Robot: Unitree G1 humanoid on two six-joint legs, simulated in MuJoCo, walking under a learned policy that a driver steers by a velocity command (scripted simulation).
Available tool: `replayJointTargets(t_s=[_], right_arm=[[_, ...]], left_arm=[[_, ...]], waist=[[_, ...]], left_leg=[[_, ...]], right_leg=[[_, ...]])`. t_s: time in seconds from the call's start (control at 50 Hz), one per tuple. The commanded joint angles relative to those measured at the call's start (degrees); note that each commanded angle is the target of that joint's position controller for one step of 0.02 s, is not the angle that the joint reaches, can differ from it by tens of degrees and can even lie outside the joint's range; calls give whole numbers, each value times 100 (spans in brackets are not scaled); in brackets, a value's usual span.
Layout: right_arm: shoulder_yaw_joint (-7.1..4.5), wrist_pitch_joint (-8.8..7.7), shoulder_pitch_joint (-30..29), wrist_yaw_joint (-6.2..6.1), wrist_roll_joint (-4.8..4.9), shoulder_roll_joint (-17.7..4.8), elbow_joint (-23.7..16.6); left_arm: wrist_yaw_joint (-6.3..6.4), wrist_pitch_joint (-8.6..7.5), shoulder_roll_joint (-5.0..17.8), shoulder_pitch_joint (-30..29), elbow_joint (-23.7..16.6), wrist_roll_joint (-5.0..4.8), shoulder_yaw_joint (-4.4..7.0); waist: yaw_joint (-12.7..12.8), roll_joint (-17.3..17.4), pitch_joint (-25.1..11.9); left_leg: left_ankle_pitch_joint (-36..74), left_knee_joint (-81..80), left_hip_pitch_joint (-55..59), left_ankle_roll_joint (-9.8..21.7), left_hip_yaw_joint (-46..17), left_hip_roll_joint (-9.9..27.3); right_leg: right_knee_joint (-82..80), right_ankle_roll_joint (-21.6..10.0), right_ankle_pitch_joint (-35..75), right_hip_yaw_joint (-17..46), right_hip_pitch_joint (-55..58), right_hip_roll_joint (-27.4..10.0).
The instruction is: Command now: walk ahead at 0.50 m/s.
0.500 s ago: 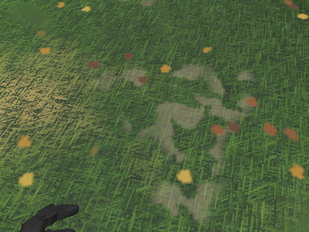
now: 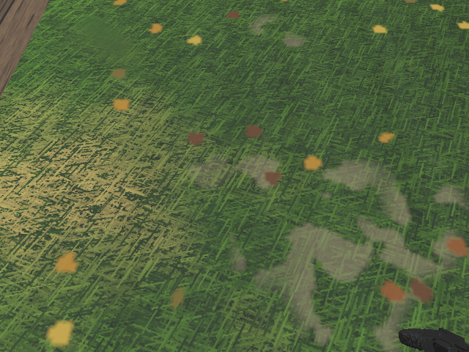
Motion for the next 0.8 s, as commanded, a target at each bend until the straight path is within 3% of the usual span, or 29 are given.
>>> replayJointTargets(t_s=[0.02,0.04,0.06,0.08,0.1,0.12,0.14,0.2,0.32,0.38,0.44,0.48,0.5,0.52,0.54,0.56,0.58,0.6,0.62,0.64,0.66,0.72,0.8], right_arm=[[-540,13,2342,-55,-23,-1715,271],[-401,14,2253,-56,43,-1192,222],[-333,11,1804,-74,42,-1021,155],[-291,13,1432,-72,-7,-920,97],[-259,2,1182,-60,-55,-786,74],[-230,-23,1060,-56,-102,-691,68],[-229,-51,1020,-49,-85,-656,90],[-280,-114,1147,-90,-46,-823,250],[-310,-26,1604,-207,15,-983,548],[-327,39,1926,-223,52,-1050,744],[-359,134,2034,-254,81,-1100,888],[-394,186,1955,-281,95,-1169,926],[-406,210,1838,-293,101,-1217,916],[-375,241,1762,-303,90,-1143,902],[-271,240,1774,-318,1,-916,792],[-64,115,2434,-268,-48,-256,663],[-118,-22,2296,-228,38,-551,777],[-237,-111,1786,-188,195,-979,622],[-227,-142,1389,-193,212,-957,527],[-238,-125,1194,-214,124,-887,494],[-273,-62,1258,-230,66,-853,525],[-234,121,1440,-255,25,-556,589],[-222,135,719,-256,-26,-486,370]], left_arm=[[-7,-199,-66,616,-477,65,-130],[-43,-288,581,118,-457,-81,16],[-61,-334,771,-442,-641,-168,74],[-35,-335,701,-703,-684,-110,61],[-22,-308,631,-761,-698,-26,79],[-24,-256,552,-628,-663,-10,86],[-18,-198,452,-513,-608,-13,76],[16,-96,314,-752,-676,36,55],[-68,-179,112,-1861,-936,37,-21],[-151,-222,107,-2375,-1104,-9,-46],[-249,-268,182,-2627,-1254,-30,-41],[-283,-293,305,-2426,-1228,-20,-1],[-273,-303,419,-2061,-1133,-5,58],[-235,-303,629,-1276,-879,16,184],[-177,-292,983,-240,-635,64,311],[-148,-253,1580,265,-527,112,443],[-158,-230,1072,345,-496,13,312],[-146,-233,818,-110,-558,5,213],[-133,-225,658,-500,-633,31,162],[-153,-232,500,-820,-651,70,111],[-164,-266,346,-1002,-670,120,61],[-176,-358,443,-1021,-558,83,93],[-80,-343,618,-738,-343,66,135]], waist=[[-827,1857,-2273],[-1042,1125,-1827],[-973,783,-1036],[-811,355,-618],[-634,322,-353],[-460,458,-328],[-378,487,-315],[-338,362,-94],[-693,283,172],[-887,273,313],[-872,334,389],[-696,426,252],[-462,482,28],[-69,394,-460],[316,49,-1280],[92,-1378,-2039],[246,-1444,-2347],[214,-1040,-1378],[75,-628,-862],[-96,-378,-422],[-294,-474,-293],[-510,-489,-165],[-367,-343,79]], left_leg=[[-983,-830,5082,1572,-3964,2103],[-1878,-1203,4788,1351,-4012,1968],[-1696,-1317,4023,1129,-3249,1810],[-1085,-1443,3249,1055,-2685,1610],[-565,-1607,2650,1037,-2282,1426],[-244,-1759,2287,1011,-2009,1286],[-61,-1911,2093,1034,-1786,1194],[546,-2192,1871,1141,-1308,1166],[713,-2315,2116,884,-588,913],[586,-2200,2483,876,-578,1060],[840,-1910,3021,802,-668,1317],[1470,-1581,3247,698,-684,1399],[2329,-1160,3249,618,-590,1318],[3036,-257,3056,478,-364,1040],[2200,1226,2097,277,-132,742],[-752,3475,-335,-172,67,-285],[-2741,4354,-1154,-182,-707,-366],[-2455,4614,-1647,-91,-753,-15],[-1930,4383,-1567,-44,-585,294],[-1558,3967,-1360,-70,-500,479],[-1285,3667,-993,-79,-548,640],[-919,3197,-639,-210,-475,711],[255,1941,-1054,-351,-426,711]], right_leg=[[4207,-126,-646,352,-3614,403],[4777,-196,-697,882,-4260,75],[4737,-264,-136,713,-4526,-201],[4498,-245,364,578,-4334,-450],[4168,-208,695,572,-4083,-620],[4009,-181,904,609,-3725,-736],[3874,-141,999,582,-3540,-756],[3316,20,1476,514,-3750,-808],[1373,85,3081,305,-3754,-631],[828,46,3153,225,-3731,-506],[482,-122,2705,258,-3800,-435],[328,-277,2288,175,-3400,-321],[223,-384,2173,20,-2808,-157],[100,-544,2266,-143,-1697,15],[371,-855,2501,506,38,-612],[33,-1791,1711,3129,2235,-2028],[-723,-1982,910,4349,2397,-2255],[-838,-1679,715,3554,1681,-2053],[-941,-1482,991,2802,862,-1805],[-1149,-1388,1464,2300,73,-1578],[-1325,-1295,1834,1950,-410,-1396],[-1722,-1389,2461,1406,-991,-1273],[-1922,-1314,2804,895,-875,-1149]])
